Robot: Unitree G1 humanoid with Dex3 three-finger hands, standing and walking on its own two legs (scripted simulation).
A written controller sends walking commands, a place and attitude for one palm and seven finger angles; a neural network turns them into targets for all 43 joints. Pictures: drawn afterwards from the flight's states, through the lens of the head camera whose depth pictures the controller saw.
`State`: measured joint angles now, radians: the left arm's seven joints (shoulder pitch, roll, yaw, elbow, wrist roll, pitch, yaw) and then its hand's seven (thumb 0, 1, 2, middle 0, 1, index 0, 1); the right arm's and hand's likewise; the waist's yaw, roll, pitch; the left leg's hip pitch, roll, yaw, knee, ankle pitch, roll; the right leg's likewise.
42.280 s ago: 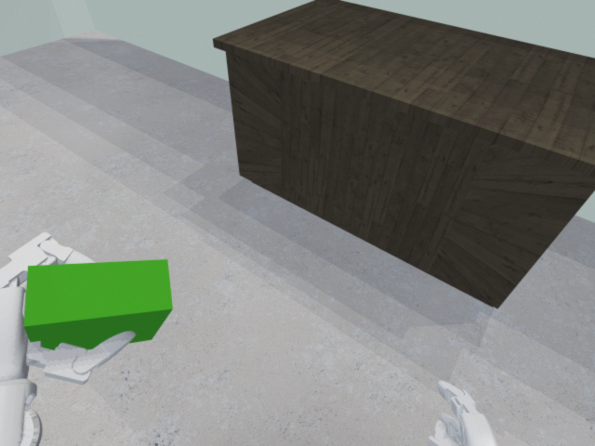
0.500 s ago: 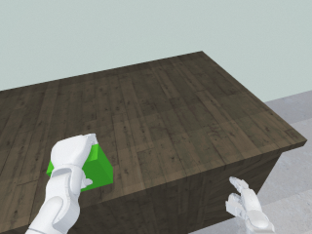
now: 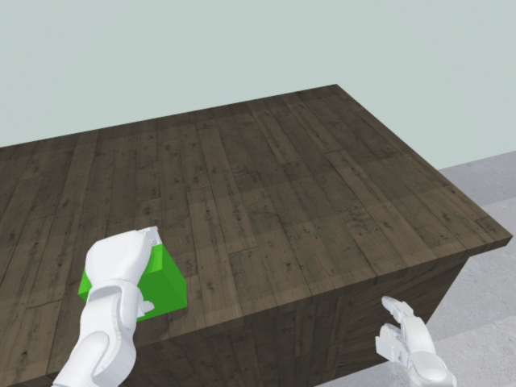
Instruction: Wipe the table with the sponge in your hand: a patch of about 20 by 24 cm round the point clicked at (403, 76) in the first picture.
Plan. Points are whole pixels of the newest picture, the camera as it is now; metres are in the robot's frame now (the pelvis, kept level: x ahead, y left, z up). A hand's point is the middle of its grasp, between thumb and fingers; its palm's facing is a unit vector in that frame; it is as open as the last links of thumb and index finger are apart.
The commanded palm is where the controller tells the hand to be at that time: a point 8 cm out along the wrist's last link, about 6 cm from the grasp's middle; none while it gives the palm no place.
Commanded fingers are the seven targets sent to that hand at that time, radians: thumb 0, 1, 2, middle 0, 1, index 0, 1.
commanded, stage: wipe forward along the first lane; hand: left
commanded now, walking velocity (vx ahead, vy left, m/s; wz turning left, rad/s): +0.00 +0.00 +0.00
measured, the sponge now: (142, 292) +0.24 +0.25 +0.02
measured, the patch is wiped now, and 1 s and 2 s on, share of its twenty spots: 0.00 0.25 0.50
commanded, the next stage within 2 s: slide across to the middle lane in 1.58 s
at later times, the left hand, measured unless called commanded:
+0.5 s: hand (133, 252) +0.29 +0.27 +0.06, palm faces -0.04 -0.06 -1.00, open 9.7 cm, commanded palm +0.27 +0.27 +0.11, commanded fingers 0.00 0.10 1.30 -1.20 -1.60 -1.20 -1.60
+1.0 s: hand (134, 231) +0.34 +0.30 +0.06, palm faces -0.06 -0.05 -1.00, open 9.7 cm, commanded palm +0.32 +0.30 +0.10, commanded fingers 0.00 0.10 1.30 -1.20 -1.60 -1.20 -1.60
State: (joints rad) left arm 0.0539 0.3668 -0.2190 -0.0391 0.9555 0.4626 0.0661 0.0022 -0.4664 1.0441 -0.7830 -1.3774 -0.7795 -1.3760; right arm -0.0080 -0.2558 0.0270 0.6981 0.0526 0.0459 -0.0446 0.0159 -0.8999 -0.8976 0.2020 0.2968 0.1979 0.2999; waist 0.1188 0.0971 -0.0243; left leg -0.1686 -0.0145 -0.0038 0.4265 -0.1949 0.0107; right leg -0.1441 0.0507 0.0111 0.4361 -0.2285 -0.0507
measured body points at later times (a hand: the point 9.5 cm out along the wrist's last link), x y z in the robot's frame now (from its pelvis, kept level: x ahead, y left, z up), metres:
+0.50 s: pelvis +0.00 +0.00 +0.00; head -0.01 -0.04 +0.45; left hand +0.29 +0.27 +0.11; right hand +0.22 -0.22 -0.10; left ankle +0.03 +0.11 -0.74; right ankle +0.01 -0.09 -0.74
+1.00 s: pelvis +0.00 +0.00 +0.00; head +0.00 -0.02 +0.44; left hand +0.33 +0.30 +0.11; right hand +0.19 -0.24 -0.11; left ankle +0.03 +0.11 -0.74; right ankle +0.01 -0.09 -0.74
